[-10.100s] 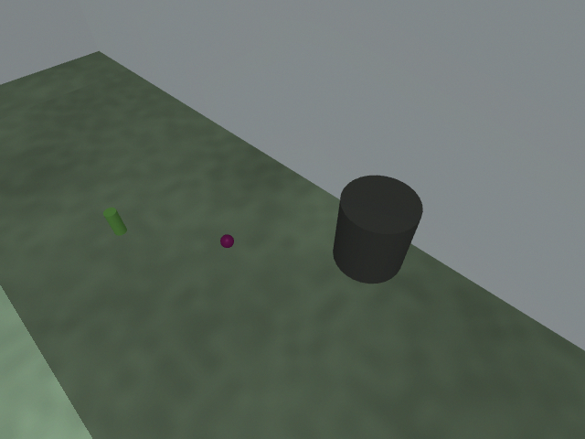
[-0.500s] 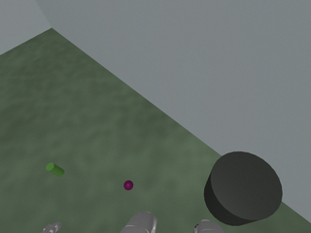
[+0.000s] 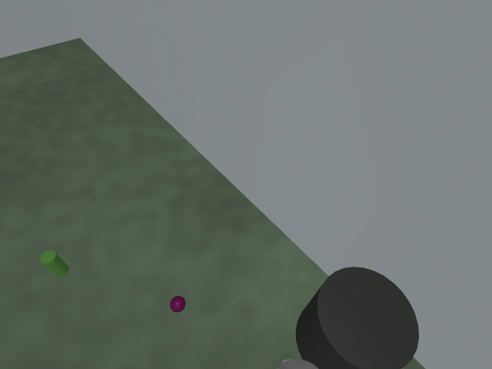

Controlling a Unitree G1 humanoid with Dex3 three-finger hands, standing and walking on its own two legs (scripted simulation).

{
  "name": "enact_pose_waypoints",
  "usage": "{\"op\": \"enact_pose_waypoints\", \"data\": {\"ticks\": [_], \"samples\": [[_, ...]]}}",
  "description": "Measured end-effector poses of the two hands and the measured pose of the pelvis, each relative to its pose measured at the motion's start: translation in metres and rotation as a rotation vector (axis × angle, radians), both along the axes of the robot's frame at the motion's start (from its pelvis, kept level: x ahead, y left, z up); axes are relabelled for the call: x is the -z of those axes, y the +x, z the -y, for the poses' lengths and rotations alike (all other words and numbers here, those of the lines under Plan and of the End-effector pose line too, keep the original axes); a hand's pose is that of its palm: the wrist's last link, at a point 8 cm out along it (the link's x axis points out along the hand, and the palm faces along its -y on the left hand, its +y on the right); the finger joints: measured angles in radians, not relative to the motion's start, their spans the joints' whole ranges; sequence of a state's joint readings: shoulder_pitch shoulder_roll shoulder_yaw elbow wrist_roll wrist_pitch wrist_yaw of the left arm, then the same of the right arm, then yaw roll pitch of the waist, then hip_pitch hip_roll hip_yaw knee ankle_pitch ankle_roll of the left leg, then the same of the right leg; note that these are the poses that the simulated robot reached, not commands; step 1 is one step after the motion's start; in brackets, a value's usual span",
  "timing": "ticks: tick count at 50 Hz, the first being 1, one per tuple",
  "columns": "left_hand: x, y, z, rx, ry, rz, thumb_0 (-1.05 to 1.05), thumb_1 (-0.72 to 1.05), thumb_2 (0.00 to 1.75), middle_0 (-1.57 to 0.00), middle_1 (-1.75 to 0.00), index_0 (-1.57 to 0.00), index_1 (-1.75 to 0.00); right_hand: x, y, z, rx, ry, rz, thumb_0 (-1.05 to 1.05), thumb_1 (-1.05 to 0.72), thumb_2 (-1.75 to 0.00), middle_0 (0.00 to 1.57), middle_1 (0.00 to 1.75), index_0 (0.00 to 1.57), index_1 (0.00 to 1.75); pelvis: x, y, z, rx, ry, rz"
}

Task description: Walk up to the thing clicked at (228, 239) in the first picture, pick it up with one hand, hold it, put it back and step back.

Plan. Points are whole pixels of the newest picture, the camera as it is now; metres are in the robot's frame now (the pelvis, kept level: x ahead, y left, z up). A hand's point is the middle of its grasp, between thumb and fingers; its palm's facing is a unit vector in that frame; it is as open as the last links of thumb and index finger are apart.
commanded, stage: walk up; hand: left
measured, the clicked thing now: (177, 304) +0.43 +0.24 -0.72
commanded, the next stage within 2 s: none
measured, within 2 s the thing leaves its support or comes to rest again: neither
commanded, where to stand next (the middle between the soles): +0.05 -0.01 m, yaw -1 degrees
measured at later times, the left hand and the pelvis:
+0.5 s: hand out of the picture +0.07 +0.29 -0.12, palm faces +0.03 -0.85 -0.53, open 7.3 cm; pelvis -0.01 -0.02 -0.01, yaw +3 degrees
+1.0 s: hand out of the picture -0.03 +0.22 -0.14, palm faces +0.04 -0.94 -0.34, open 7.3 cm; pelvis +0.00 -0.04 +0.01, yaw +2 degrees
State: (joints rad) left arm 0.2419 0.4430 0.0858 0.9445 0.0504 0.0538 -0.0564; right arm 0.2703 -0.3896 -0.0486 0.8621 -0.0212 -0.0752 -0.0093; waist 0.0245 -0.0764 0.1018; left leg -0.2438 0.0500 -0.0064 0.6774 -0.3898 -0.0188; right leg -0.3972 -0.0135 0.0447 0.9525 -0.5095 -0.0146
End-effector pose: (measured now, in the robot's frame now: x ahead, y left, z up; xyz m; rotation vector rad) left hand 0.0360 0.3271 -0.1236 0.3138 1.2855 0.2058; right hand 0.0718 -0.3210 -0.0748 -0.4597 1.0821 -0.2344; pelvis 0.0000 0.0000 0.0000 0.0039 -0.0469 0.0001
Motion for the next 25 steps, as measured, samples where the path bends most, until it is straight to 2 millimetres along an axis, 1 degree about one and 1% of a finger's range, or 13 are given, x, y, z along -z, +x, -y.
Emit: {"op": "enact_pose_waypoints", "data": {"ticks": [3,6,7,9,12,15,18,21,23,25], "samples": [[-0.004,0.016,0.013,0.024,0.003,0.028,0.01,0.91,0.90,-0.20,-0.30,-0.21,-0.30,-0.002,-0.013,0.027,0.022,-0.024,-0.024,0.00,-0.90,-0.89,0.21,0.30,0.21,0.30,0.001,0.005,0.014,0.008,-0.001,0.004],[-0.008,0.033,0.029,0.039,0.034,0.090,0.01,0.91,0.90,-0.20,-0.30,-0.21,-0.30,0.010,-0.021,0.055,0.049,-0.029,-0.073,0.01,-0.90,-0.90,0.21,0.30,0.21,0.30,0.008,0.009,0.031,-0.002,-0.017,0.008],[-0.010,0.037,0.035,0.045,0.045,0.109,0.00,0.91,0.90,-0.20,-0.30,-0.21,-0.30,0.016,-0.022,0.061,0.066,-0.026,-0.091,0.01,-0.90,-0.90,0.20,0.30,0.21,0.30,0.010,0.009,0.035,-0.008,-0.022,0.009],[-0.016,0.043,0.046,0.061,0.056,0.128,0.00,0.91,0.90,-0.20,-0.30,-0.21,-0.30,0.024,-0.021,0.065,0.093,-0.010,-0.120,0.01,-0.90,-0.90,0.20,0.30,0.20,0.30,0.008,0.009,0.040,-0.008,-0.011,0.007],[-0.028,0.048,0.058,0.075,0.073,0.147,0.00,0.91,0.90,-0.20,-0.30,-0.21,-0.30,0.035,-0.015,0.062,0.093,0.034,-0.132,0.01,-0.90,-0.90,0.20,0.30,0.20,0.30,0.004,0.008,0.042,-0.013,-0.007,0.004],[-0.039,0.050,0.057,0.076,0.110,0.172,0.00,0.90,0.90,-0.20,-0.30,-0.21,-0.30,0.045,-0.009,0.052,0.063,0.078,-0.140,0.01,-0.90,-0.90,0.20,0.30,0.20,0.30,0.002,0.005,0.040,-0.023,-0.003,-0.001],[-0.050,0.046,0.046,0.066,0.162,0.190,0.00,0.90,0.90,-0.21,-0.30,-0.21,-0.30,0.055,-0.004,0.040,0.038,0.116,-0.143,0.01,-0.90,-0.90,0.20,0.30,0.20,0.30,0.003,0.000,0.036,-0.033,0.002,-0.001],[-0.057,0.038,0.029,0.055,0.204,0.196,0.00,0.90,0.90,-0.21,-0.30,-0.21,-0.30,0.062,0.000,0.025,0.023,0.148,-0.136,0.01,-0.90,-0.90,0.20,0.30,0.20,0.30,0.005,-0.006,0.029,-0.042,0.008,0.000],[-0.056,0.032,0.016,0.047,0.216,0.196,0.00,0.90,0.90,-0.21,-0.30,-0.21,-0.30,0.065,0.000,0.014,0.011,0.160,-0.134,0.01,-0.90,-0.90,0.20,0.30,0.20,0.30,0.008,-0.009,0.023,-0.048,0.012,0.000],[-0.051,0.027,0.003,0.032,0.215,0.196,0.00,0.90,0.90,-0.21,-0.30,-0.21,-0.30,0.067,0.000,0.005,-0.001,0.158,-0.127,0.01,-0.90,-0.90,0.20,0.30,0.20,0.30,0.014,-0.012,0.016,-0.051,0.015,0.000]]}}
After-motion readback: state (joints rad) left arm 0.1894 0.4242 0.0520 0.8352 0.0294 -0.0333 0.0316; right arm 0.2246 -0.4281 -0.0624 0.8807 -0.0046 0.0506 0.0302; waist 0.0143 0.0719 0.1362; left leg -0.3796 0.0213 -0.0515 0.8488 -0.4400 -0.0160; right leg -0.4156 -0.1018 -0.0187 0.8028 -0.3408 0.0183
